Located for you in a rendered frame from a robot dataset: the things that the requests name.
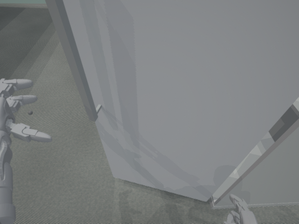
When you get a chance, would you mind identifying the fridge door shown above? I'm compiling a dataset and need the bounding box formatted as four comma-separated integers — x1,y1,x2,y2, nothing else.
63,0,299,202

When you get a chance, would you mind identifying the handle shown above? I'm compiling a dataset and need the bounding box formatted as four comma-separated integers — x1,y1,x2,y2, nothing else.
45,0,102,121

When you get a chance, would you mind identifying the left robot hand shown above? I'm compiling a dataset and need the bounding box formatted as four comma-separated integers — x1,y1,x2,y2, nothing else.
0,78,52,142

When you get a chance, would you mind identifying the robot left forearm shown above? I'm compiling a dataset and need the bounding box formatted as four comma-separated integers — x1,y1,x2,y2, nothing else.
0,130,16,224

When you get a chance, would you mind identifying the right robot hand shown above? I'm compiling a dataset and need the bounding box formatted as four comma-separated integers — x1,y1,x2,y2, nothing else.
224,194,258,224

